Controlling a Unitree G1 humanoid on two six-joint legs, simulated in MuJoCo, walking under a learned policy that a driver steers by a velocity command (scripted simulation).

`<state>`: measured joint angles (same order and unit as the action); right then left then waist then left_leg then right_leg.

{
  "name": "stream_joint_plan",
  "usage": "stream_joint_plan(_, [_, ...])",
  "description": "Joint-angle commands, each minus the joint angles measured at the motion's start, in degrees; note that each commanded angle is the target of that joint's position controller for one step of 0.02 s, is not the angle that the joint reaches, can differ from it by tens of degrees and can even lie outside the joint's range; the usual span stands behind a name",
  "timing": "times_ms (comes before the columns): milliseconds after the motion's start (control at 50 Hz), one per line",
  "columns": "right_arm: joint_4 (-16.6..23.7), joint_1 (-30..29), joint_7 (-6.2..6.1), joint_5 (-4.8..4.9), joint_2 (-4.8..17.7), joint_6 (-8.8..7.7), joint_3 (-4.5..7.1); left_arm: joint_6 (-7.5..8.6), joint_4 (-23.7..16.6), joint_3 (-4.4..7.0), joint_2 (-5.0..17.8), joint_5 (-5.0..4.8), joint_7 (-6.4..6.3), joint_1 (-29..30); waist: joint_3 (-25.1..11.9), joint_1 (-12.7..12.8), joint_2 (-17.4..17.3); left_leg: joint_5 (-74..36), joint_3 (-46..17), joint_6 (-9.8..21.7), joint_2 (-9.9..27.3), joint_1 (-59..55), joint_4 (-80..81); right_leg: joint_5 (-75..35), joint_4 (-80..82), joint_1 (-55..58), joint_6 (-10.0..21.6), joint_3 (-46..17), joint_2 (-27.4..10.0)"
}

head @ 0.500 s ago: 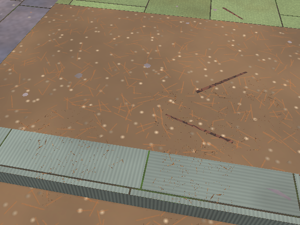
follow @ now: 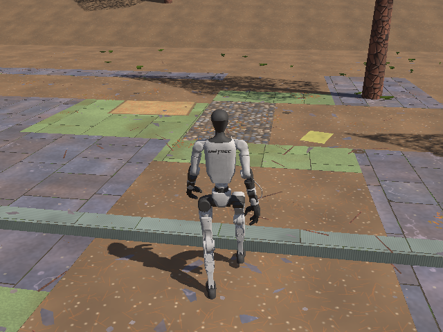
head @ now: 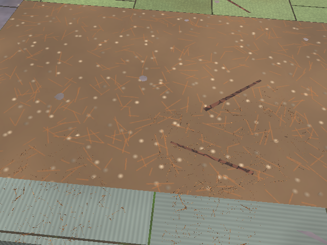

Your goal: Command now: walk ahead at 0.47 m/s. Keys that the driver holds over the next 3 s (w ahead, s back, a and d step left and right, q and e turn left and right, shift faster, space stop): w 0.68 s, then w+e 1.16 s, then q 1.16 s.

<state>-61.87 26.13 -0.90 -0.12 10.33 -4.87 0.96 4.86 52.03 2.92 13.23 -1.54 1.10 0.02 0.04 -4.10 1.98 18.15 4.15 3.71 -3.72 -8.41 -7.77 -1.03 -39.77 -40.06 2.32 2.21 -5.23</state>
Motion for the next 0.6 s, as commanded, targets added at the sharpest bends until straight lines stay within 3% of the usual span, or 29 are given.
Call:
stream_joint_plan(20, [0.88, 3.61, -0.28, 0.11, 9.18, 0.61, 1.73, 1.05, -5.02, -0.37, 1.95, -0.12, 0.91, 7.19, 7.41, 1.88, -6.37, -44.18, -4.52, 5.75, 17.34, 1.37, -2.74, 2.23, 2.70, -1.17, 2.26, 2.30, 2.65])
stream_joint_plan(60, [1.99, 1.20, -0.72, 0.21, 10.53, 1.15, 2.11, 1.28, -4.76, 0.56, 4.31, 0.29, 1.20, 3.36, 2.87, 5.44, -8.62, -64.22, -3.23, 4.69, 17.97, -1.67, -9.95, 6.26, 3.37, 6.17, 4.53, 3.82, 5.39])
stream_joint_plan(80, [2.27, 0.33, -0.78, 0.04, 11.46, 1.41, 2.36, 1.36, -3.59, 1.56, 6.40, 0.37, 1.13, -1.77, -0.71, 8.37, -10.42, -70.43, -3.16, 4.15, 17.58, -1.70, -16.52, 7.04, 3.92, 13.43, 5.74, 4.02, 6.98])
stream_joint_plan(100, [2.16, 0.03, -0.38, -3.26, 9.67, 0.19, 2.05, 0.57, 1.76, 0.87, 4.55, 5.26, -0.17, -15.78, -2.78, 11.26, -9.45, -69.02, -0.44, 3.17, 13.51, 1.58, -28.81, 6.34, 8.93, 24.93, 6.57, 6.94, 10.30])
stream_joint_plan(120, [2.11, 0.68, 0.03, -1.99, 9.41, -0.74, 2.01, 0.71, 4.53, 2.13, 7.06, 6.57, -0.91, -24.13, -6.07, 14.58, -8.68, -53.93, -0.80, 2.40, 11.26, 14.31, -41.91, 0.92, 11.74, 41.59, 7.74, 3.27, 6.11])
stream_joint_plan(140, [3.82, 4.14, 0.35, -0.97, 3.61, -1.21, 1.05, 0.63, 5.46, 3.78, 14.28, 7.25, -1.28, -29.33, -13.12, 11.63, 5.40, 2.50, 0.18, 0.91, 3.01, 32.30, -65.80, -16.08, 7.42, 58.29, 12.64, -19.31, -13.83])
stream_joint_plan(160, [4.03, 6.45, 0.23, 1.57, 4.86, -1.18, 1.69, -0.40, 5.37, 4.49, 15.86, 4.49, -0.67, -28.93, -23.01, 10.76, 7.20, 11.50, -9.88, 1.03, -2.58, 40.54, -79.87, -10.12, 18.12, 61.79, 19.81, -41.55, -19.59])
stream_joint_plan(180, [5.82, 0.92, 0.24, 0.27, 6.95, -0.79, 1.99, -0.77, 3.95, 3.90, 12.81, 3.02, -0.64, -20.07, -13.81, 7.33, 1.74, 4.77, -10.05, 1.43, 3.26, 44.50, -79.68, 6.66, 21.79, 52.26, 17.44, -33.84, -16.90])
stream_joint_plan(200, [6.97, -3.71, 0.54, -0.83, 7.20, -0.76, 2.14, -0.69, 4.08, 2.22, 6.45, 2.97, -0.54, -17.40, -6.71, 7.32, -0.09, 2.33, -7.28, 1.61, 4.76, 46.98, -79.86, 14.43, 23.76, 44.59, 15.35, -28.92, -14.17])
stream_joint_plan(220, [7.67, -5.09, 0.90, -1.25, 6.12, -0.52, 2.03, -0.46, 5.19, 1.15, 3.08, 3.47, -0.55, -17.45, -3.35, 5.81, -1.60, 0.90, -6.88, 1.79, 5.97, 47.29, -80.73, 15.39, 25.54, 39.14, 13.36, -24.82, -12.09])
stream_joint_plan(240, [8.30, -4.98, 1.50, -1.99, 5.11, 0.29, 1.86, -0.22, 5.74, 0.28, 1.08, 3.30, -0.87, -17.21, -1.47, 3.78, -1.74, -0.60, -7.30, 1.69, 7.42, 45.13, -79.46, 16.62, 27.33, 32.50, 12.04, -21.01, -10.21])
stream_joint_plan(260, [8.35, -3.92, 2.04, -2.34, 3.64, 1.34, 1.55, 0.06, 6.46, -0.08, 0.81, 3.34, -1.00, -17.37, -0.08, 2.32, -0.74, -1.06, -6.61, 1.54, 7.94, 43.48, -79.71, 17.24, 28.71, 27.34, 11.15, -18.26, -9.05])
stream_joint_plan(300, [9.59, -4.83, 2.37, -2.32, 1.96, 2.62, 1.05, 0.93, 7.89, 0.07, 2.61, 3.20, -0.91, -19.58, 1.70, 1.21, -0.36, -1.48, -5.12, 0.98, 8.17, 47.25, -81.14, 15.75, 29.79, 23.68, 11.45, -15.10, -7.66])
stream_joint_plan(360, [14.25, -13.35, 2.14, -2.62, 1.95, 3.43, 0.48, 1.46, 9.37, -0.29, 3.00, 2.81, -0.84, -23.86, 4.61, 2.44, 0.85, -2.77, -2.95, -0.60, 9.45, 59.58, -83.90, 16.37, 31.76, 24.17, 12.64, -13.03, -7.10])
stream_joint_plan(380, [15.49, -16.13, 1.40, -2.37, -0.02, 3.72, -0.09, 1.58, 10.67, -0.46, 2.39, 3.13, -0.90, -27.80, 4.45, 3.88, 2.88, 0.96, -0.88, -0.87, 8.35, 66.49, -94.17, 17.52, 31.24, 26.74, 14.06, -14.09, -7.94])
stream_joint_plan(440, [23.31, -27.41, -0.19, -1.90, -1.72, 3.33, -1.70, 2.06, 11.43, -1.22, 2.77, 3.39, -1.18, -31.43, 7.23, 4.68, 1.71, 6.78, -2.72, 0.33, 9.74, 85.37, -104.15, 25.66, 32.10, 31.82, 13.12, -15.63, -10.08])
stream_joint_plan(480, [27.47, -32.46, -0.06, -2.13, -1.67, 2.70, -2.77, 2.07, 12.00, -1.78, 2.69, 3.45, -1.73, -32.38, 7.69, 4.53, -1.69, 7.30, -1.07, 0.63, 10.69, 87.21, -95.45, 26.40, 33.50, 32.18, 10.49, -12.89, -7.59])
stream_joint_plan(500, [29.36, -34.11, 0.33, -2.34, -2.00, 2.58, -3.27, 1.81, 12.71, -2.07, 2.28, 3.01, -2.34, -33.26, 7.70, 4.58, -1.40, 6.51, -0.29, 0.73, 10.96, 85.45, -90.68, 22.41, 34.17, 31.76, 9.77, -11.89, -6.42])
stream_joint_plan(520, [29.54, -32.67, 1.04, -2.47, -0.82, 2.74, -3.29, 1.41, 11.99, -2.00, 3.16, 2.77, -2.87, -33.10, 6.00, 4.67, -1.97, 4.68, 2.54, 0.39, 10.80, 80.03, -83.13, 14.59, 36.41, 31.69, 10.77, -9.85, -5.32])
stream_joint_plan(540, [30.24, -31.51, 1.62, -2.64, -1.72, 3.20, -3.76, 1.14, 12.08, -1.95, 2.83, 2.09, -3.55, -32.98, 3.83, 4.30, -0.27, 0.67, 1.47, 1.14, 11.91, 70.60, -75.00, 6.31, 39.08, 31.22, 10.86, -7.68, -5.77])
stream_joint_plan(560, [29.41, -29.93, 2.19, -1.32, -1.41, 3.56, -3.79, 0.97, 10.95, -2.22, 2.18, 1.41, -3.43, -31.19, 2.84, 4.43, -1.00, -1.82, 4.44, 1.58, 10.43, 60.49, -64.89, -0.96, 40.92, 29.26, 11.23, -3.96, -4.03])
stream_joint_plan(580, [29.16, -28.61, 2.27, -0.81, -2.36, 3.72, -3.92, 1.12, 10.28, -2.12, 3.40, 1.34, -3.09, -30.71, 0.92, 4.19, 1.03, -2.52, 6.30, 2.64, 8.30, 51.66, -60.06, -15.73, 40.71, 30.50, 11.05, -2.76, -5.19])
stream_joint_plan(600, [27.94, -25.72, 2.06, -0.66, -1.45, 3.85, -3.42, 1.12, 9.51, -1.89, 5.27, 1.25, -2.78, -30.11, -1.76, 2.32, 1.64, -0.61, 8.39, 3.62, 5.16, 45.47, -56.95, -37.90, 35.66, 34.60, 10.44, -0.33, -5.83])
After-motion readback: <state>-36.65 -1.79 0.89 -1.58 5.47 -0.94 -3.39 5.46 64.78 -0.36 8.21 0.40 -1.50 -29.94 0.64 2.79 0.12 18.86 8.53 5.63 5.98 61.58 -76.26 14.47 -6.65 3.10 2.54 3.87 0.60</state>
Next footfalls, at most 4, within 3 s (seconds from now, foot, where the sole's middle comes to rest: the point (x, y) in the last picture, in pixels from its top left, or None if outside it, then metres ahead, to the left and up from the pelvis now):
0.12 right None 0.27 -0.11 -0.77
0.66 left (132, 211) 0.59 0.09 -0.67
1.30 right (180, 146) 0.90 -0.13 -0.67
1.66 left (153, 93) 1.25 -0.02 -0.67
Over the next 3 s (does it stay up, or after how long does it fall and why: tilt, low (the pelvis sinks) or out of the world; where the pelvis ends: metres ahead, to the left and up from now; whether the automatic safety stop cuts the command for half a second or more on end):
stays up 1.23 -0.18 0.10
